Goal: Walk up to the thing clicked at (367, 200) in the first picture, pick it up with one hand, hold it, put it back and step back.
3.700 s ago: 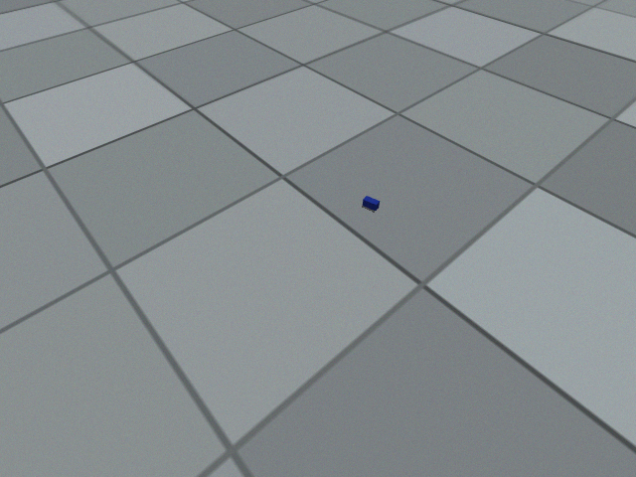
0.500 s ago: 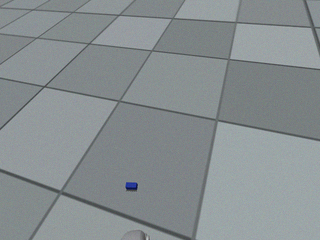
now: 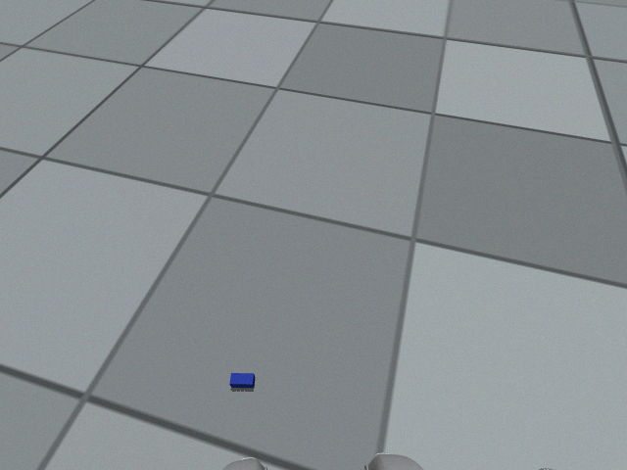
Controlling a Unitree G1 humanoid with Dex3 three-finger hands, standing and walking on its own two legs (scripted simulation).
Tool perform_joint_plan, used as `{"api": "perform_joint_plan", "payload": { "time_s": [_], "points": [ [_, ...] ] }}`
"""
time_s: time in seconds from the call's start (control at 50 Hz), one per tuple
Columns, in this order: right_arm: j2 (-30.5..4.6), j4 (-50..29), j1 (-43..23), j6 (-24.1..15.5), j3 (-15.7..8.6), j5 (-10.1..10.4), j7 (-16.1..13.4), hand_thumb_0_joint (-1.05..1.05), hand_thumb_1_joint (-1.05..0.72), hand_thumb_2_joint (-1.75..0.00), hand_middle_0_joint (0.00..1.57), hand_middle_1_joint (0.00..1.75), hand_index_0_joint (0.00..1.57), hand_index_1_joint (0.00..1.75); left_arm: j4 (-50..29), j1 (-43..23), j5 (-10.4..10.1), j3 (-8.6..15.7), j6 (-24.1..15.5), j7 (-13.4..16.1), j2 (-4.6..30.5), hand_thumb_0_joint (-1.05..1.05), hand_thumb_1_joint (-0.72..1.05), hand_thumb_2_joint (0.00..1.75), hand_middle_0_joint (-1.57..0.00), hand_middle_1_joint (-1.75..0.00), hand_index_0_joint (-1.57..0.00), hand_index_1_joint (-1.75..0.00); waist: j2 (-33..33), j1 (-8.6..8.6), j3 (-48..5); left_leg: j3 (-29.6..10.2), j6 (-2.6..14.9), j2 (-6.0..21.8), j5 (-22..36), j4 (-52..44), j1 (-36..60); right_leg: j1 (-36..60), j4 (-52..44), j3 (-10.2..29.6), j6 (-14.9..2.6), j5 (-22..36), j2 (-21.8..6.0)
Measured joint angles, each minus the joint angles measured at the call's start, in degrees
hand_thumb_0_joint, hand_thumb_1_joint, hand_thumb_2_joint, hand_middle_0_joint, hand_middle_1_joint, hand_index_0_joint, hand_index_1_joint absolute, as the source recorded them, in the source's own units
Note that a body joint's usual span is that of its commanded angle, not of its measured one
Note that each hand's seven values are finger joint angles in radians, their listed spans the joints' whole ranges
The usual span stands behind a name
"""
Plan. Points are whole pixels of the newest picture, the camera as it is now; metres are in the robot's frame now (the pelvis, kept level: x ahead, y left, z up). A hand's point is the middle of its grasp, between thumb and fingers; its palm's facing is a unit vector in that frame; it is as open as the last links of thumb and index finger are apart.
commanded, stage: walk up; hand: left
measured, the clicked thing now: (242, 380) +0.46 +0.21 -0.73
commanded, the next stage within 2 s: stand in 1.08 s
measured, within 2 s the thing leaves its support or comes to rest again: neither
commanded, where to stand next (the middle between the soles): +0.10 -0.01 m, yaw +1 degrees
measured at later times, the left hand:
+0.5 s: hand out of the picture +0.13 +0.24 -0.12, palm faces -0.01 -0.95 -0.32, open 7.4 cm
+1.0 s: hand out of the picture +0.11 +0.25 -0.12, palm faces +0.03 -0.95 -0.30, open 7.4 cm
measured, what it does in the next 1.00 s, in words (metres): stands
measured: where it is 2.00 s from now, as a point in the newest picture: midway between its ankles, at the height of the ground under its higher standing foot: outside the picture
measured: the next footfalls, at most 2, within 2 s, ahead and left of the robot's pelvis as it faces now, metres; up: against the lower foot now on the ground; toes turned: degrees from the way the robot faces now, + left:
none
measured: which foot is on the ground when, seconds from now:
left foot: down 0.00-1.00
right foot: down 0.00-1.00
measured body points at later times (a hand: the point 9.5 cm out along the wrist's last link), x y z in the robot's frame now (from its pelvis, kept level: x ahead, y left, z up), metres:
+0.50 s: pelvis +0.02 -0.01 +0.03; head +0.03 -0.01 +0.48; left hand +0.13 +0.29 -0.10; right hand +0.10 -0.33 -0.10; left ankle +0.04 +0.14 -0.71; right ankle +0.05 -0.13 -0.71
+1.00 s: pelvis +0.03 +0.00 +0.04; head +0.04 +0.01 +0.49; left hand +0.11 +0.30 -0.10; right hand +0.12 -0.31 -0.09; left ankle +0.04 +0.14 -0.71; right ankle +0.05 -0.13 -0.71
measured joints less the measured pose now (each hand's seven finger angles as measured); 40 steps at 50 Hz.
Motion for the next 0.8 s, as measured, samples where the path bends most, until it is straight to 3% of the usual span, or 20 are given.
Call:
{"api": "perform_joint_plan", "payload": {
  "time_s": [0.06, 0.1, 0.38, 0.8],
  "points": [
    [0.5, 1.8, -1.57, 0.12, 0.17, 0.34, -0.25, 0.01, -0.9, -0.9, 0.21, 0.3, 0.21, 0.3, 0.78, -1.48, -0.18, -0.86, 0.59, -0.27, -0.74, 0.01, 0.9, 0.9, -0.21, -0.3, -0.21, -0.3, -0.56, 0.21, -0.33, -0.2, 0.92, -2.07, 1.04, -2.09, 1.32, -0.14, 0.74, 1.01, 0.33, -0.76, -0.97],
    [0.68, 3.11, -2.28, -0.38, 0.32, 0.21, -0.2, 0.01, -0.9, -0.9, 0.21, 0.3, 0.21, 0.3, 1.4, -2.73, -0.24, -1.33, 1.02, -0.37, -1.37, 0.01, 0.9, 0.9, -0.21, -0.3, -0.21, -0.3, -0.58, 0.09, -0.71, 0.07, -0.23, -2.47, 2.22, -3.88, 2.22, 0.22, 0.05, 1.32, 0.69, -0.55, -1.34],
    [1.03, 10.58, -5.67, -0.97, 1.78, -0.47, 0.2, 0.01, -0.9, -0.9, 0.21, 0.3, 0.21, 0.3, 5.96, -8.78, -0.94, -1.79, 1.09, -0.95, -2.31, 0.0, 0.9, 0.9, -0.21, -0.3, -0.21, -0.3, -1.0, -0.04, -2.71, -0.73, -1.38, -2.23, 7.05, -14.9, 7.77, 5.92, -10.5, 0.0, 0.19, 3.94, -0.73],
    [1.96, 13.59, -6.85, -0.43, 1.55, -0.8, 0.16, 0.01, -0.91, -0.9, 0.21, 0.3, 0.21, 0.3, 10.5, -8.39, -0.75, -0.85, 1.62, -1.13, -2.96, 0.01, 0.9, 0.9, -0.21, -0.3, -0.21, -0.3, -0.9, 0.49, -3.3, -1.35, -1.3, -2.21, 10.14, -22.46, 11.8, 11.21, -20.0, -0.99, 0.64, 7.79, -0.39]
  ]
}}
